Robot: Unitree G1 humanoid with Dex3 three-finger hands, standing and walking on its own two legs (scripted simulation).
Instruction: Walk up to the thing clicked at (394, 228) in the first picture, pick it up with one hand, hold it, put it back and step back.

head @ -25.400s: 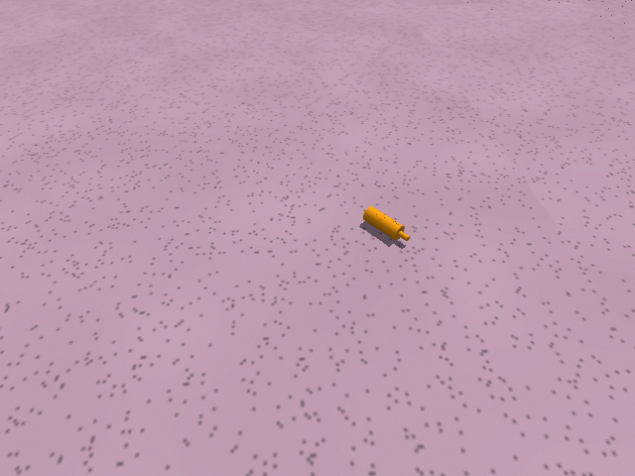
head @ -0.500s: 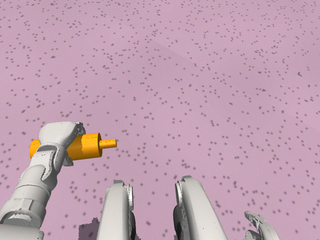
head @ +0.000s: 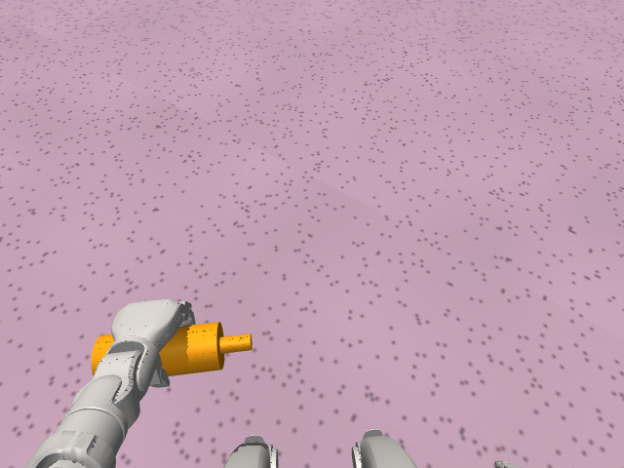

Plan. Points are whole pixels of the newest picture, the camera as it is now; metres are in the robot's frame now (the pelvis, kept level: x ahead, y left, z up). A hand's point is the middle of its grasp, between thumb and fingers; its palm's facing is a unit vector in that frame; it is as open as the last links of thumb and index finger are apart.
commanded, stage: lift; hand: left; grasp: from above
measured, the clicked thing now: (178, 350) +0.33 +0.21 -0.13
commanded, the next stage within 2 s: hold in 0.28 s
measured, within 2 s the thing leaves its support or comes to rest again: neither
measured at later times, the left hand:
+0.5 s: hand (146, 325) +0.33 +0.22 -0.02, palm faces -0.47 -0.05 -0.88, open 10.1 cm
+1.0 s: hand (141, 312) +0.33 +0.22 +0.01, palm faces -0.48 -0.04 -0.88, open 10.0 cm
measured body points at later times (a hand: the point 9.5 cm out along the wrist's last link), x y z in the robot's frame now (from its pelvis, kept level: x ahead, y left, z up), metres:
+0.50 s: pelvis +0.03 +0.00 +0.06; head +0.07 +0.00 +0.50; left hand +0.35 +0.22 +0.03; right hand +0.13 -0.27 -0.07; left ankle +0.04 +0.11 -0.65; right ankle +0.05 -0.14 -0.65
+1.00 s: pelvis +0.04 +0.00 +0.07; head +0.06 -0.01 +0.52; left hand +0.36 +0.22 +0.06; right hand +0.15 -0.27 -0.05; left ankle +0.04 +0.11 -0.65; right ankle +0.05 -0.14 -0.65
